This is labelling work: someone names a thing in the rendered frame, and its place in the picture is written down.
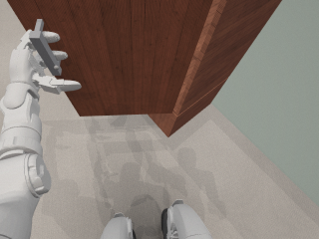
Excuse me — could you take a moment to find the robot thigh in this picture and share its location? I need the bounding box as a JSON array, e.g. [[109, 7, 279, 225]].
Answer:
[[167, 203, 213, 239], [100, 216, 134, 239]]

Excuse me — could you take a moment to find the robot right thigh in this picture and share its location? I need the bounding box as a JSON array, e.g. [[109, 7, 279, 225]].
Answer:
[[167, 203, 213, 239]]

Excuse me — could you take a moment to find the robot left hand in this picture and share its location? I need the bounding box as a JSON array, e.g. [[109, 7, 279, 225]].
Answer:
[[9, 29, 82, 95]]

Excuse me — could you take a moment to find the robot left thigh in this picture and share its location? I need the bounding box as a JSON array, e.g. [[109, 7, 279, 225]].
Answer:
[[100, 216, 134, 239]]

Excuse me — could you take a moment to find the cupboard door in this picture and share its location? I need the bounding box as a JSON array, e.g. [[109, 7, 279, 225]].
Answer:
[[7, 0, 213, 117]]

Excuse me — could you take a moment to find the left robot forearm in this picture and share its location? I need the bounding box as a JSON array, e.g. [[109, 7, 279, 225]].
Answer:
[[0, 83, 43, 160]]

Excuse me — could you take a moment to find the handle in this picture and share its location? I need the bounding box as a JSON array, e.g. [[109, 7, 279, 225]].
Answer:
[[29, 19, 62, 76]]

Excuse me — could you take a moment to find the left robot upper arm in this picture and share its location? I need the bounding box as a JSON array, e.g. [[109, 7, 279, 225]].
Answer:
[[0, 153, 52, 239]]

